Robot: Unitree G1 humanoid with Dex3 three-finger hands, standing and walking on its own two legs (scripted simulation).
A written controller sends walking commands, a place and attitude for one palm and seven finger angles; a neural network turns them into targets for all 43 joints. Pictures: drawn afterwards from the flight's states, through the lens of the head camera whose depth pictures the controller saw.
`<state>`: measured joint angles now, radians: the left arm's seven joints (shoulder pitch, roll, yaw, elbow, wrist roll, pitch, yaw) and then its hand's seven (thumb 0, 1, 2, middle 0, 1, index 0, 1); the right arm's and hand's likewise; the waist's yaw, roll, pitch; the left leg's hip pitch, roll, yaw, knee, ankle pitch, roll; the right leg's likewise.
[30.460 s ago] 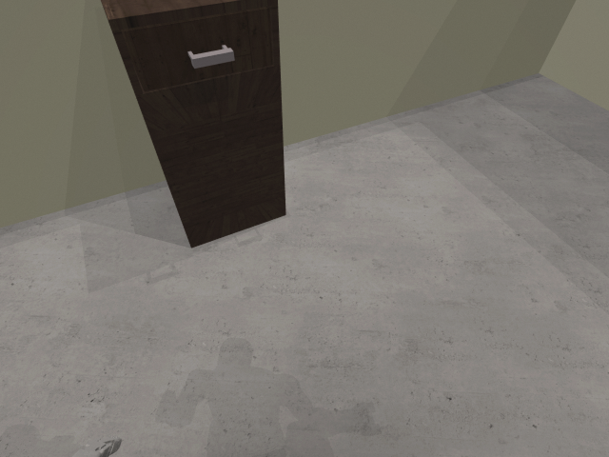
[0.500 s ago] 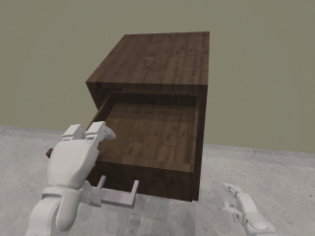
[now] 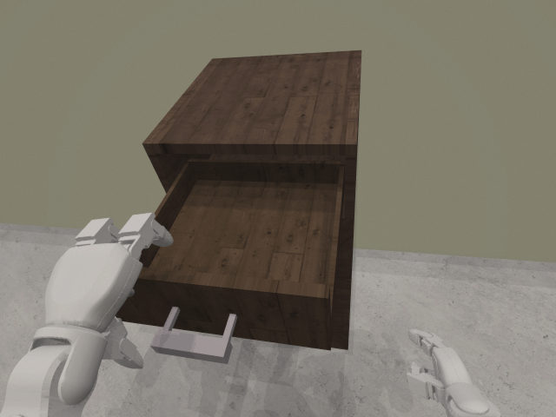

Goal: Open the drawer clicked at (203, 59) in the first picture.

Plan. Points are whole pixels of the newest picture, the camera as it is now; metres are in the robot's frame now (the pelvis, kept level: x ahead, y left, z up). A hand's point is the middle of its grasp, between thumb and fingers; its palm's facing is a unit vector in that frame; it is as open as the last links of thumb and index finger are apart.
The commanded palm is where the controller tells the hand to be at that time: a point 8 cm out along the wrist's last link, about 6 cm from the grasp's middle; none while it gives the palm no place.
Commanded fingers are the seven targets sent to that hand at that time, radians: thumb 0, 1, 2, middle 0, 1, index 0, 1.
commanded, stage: draw the hand back to the body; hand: left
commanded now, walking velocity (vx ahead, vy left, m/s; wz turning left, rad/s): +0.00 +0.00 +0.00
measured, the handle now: (197, 331) +0.23 +0.18 +0.01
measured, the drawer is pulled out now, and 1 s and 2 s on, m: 0.30 0.30 0.30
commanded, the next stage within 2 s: step back with the hand held close in 1.42 s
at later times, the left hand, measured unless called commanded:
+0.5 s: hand (117, 297) +0.19 +0.21 +0.16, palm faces +0.21 -0.57 -0.79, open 13.8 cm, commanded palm +0.14 +0.24 +0.21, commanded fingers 0.00 -0.32 0.38 -0.29 -1.09 -0.29 -1.09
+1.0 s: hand (96, 260) +0.22 +0.24 +0.19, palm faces +0.39 -0.81 -0.43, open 10.6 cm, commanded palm +0.16 +0.29 +0.20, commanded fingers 0.00 0.55 0.75 -0.22 -0.52 -0.22 -0.52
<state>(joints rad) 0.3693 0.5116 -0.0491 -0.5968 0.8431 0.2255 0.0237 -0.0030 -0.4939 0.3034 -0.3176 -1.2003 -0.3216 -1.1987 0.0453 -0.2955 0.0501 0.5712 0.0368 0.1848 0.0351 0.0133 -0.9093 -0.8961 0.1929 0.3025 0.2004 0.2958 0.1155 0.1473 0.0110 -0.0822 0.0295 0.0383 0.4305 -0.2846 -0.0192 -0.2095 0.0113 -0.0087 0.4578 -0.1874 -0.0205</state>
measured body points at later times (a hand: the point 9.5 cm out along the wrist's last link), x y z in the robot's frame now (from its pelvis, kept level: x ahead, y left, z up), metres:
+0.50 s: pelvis +0.00 +0.01 +0.00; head +0.00 -0.03 +0.45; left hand +0.17 +0.24 +0.20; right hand +0.24 -0.18 -0.08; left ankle -0.03 +0.13 -0.74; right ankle +0.04 -0.10 -0.74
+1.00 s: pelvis +0.04 +0.02 +0.00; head +0.05 +0.00 +0.45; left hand +0.19 +0.28 +0.21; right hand +0.25 -0.19 -0.08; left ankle -0.03 +0.13 -0.74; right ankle +0.04 -0.10 -0.74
